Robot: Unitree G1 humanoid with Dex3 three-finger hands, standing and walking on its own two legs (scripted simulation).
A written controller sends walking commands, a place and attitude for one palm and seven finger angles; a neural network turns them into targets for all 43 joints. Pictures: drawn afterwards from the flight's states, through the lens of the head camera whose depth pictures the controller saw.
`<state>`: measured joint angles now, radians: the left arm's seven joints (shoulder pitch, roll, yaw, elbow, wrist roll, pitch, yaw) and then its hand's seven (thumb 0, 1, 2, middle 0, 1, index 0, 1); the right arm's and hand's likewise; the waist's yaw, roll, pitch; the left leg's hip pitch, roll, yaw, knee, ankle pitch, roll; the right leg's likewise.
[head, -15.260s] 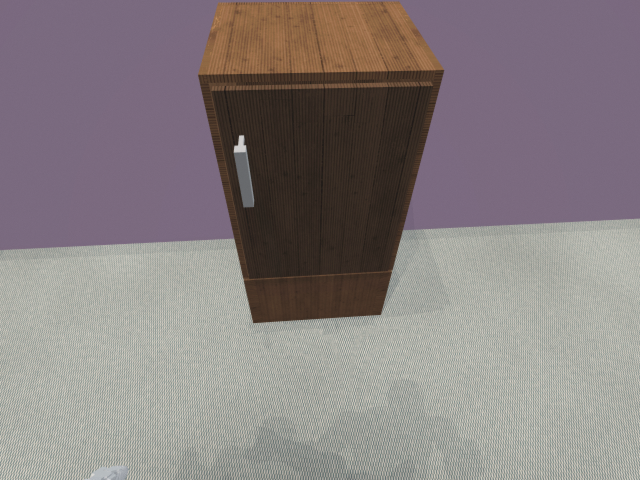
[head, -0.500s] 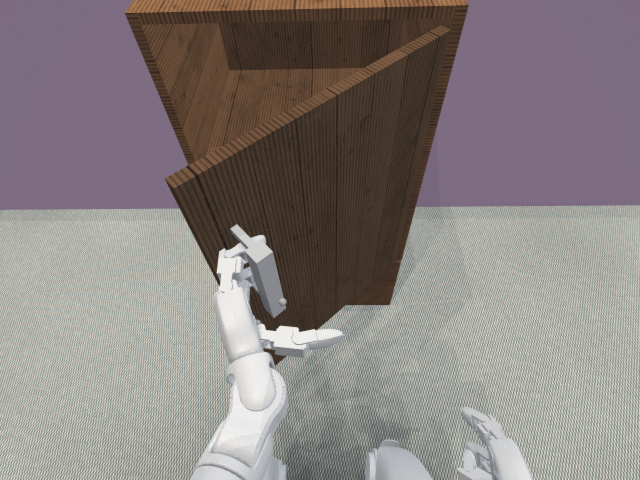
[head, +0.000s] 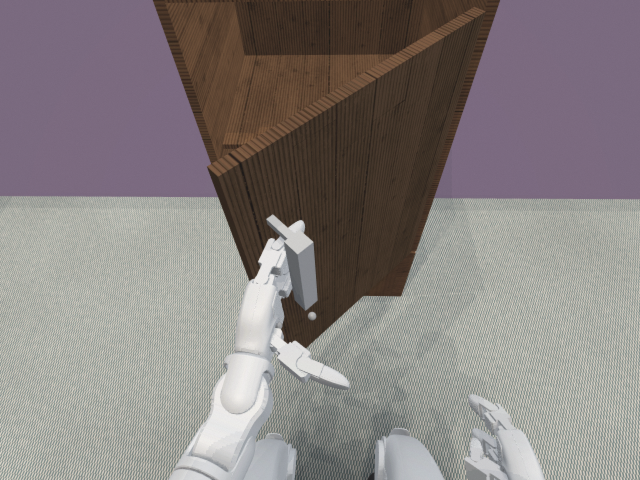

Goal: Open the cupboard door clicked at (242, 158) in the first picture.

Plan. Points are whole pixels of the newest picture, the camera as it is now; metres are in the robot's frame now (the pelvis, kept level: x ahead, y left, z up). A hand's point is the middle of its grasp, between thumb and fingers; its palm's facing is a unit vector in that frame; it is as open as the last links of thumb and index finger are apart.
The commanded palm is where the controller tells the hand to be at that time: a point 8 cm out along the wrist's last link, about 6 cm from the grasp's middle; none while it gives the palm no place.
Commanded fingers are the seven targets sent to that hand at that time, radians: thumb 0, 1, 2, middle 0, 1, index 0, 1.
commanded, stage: slide the hand sideways off the handle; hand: left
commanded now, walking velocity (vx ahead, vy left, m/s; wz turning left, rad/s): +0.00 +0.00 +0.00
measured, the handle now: (291, 264) +0.37 +0.05 +0.04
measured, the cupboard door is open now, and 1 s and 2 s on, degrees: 45 44 44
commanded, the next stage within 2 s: draw the hand back to the body in 0.94 s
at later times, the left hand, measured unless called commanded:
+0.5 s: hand (289, 335) +0.28 +0.05 +0.04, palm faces -0.07 -1.00 +0.01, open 16.1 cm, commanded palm +0.25 +0.12 +0.04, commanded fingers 0.00 -0.50 0.30 -0.15 -0.30 -0.15 -0.30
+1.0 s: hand (233, 379) +0.23 +0.11 +0.04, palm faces -0.02 -1.00 -0.02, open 16.3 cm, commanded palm +0.21 +0.16 +0.04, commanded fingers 0.00 -0.50 0.30 -0.15 -0.30 -0.15 -0.30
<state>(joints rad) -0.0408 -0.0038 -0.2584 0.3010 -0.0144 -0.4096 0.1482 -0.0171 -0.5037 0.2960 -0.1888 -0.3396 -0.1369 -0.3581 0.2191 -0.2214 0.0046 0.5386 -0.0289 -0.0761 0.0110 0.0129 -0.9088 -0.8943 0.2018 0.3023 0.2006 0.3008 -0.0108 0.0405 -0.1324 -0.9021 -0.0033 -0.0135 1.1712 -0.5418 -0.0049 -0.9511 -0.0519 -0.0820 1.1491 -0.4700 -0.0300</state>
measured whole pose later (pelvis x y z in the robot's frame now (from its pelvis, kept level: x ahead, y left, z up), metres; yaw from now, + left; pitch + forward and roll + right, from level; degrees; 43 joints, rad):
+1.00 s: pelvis +0.02 -0.01 -0.01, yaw +0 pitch +18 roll -1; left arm 0.51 0.11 -0.08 -0.17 -0.10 -0.41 -0.07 -0.02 -0.50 0.30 -0.15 -0.30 -0.16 -0.30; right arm 0.23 -0.22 0.00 0.42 -0.01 -0.08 -0.03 0.01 -0.91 -0.89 0.20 0.30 0.20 0.30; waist 0.01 0.03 -0.17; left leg -0.95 0.02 -0.04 1.26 -0.62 -0.02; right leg -1.00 -0.03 -0.10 1.23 -0.54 -0.04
